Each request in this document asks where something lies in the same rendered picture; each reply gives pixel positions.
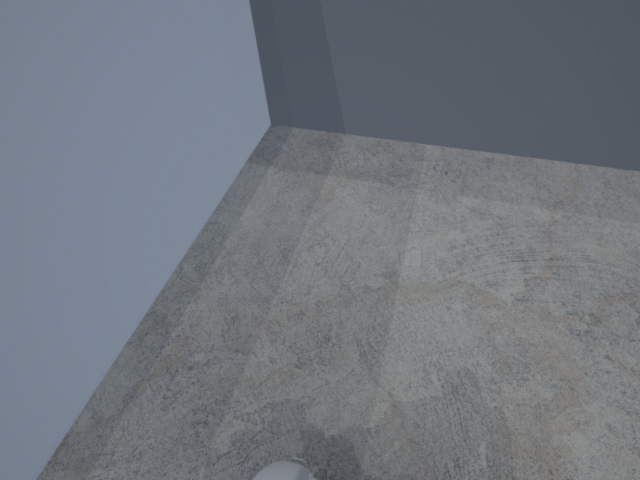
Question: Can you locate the left robot shin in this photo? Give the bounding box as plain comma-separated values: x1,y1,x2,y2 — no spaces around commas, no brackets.
288,458,307,469

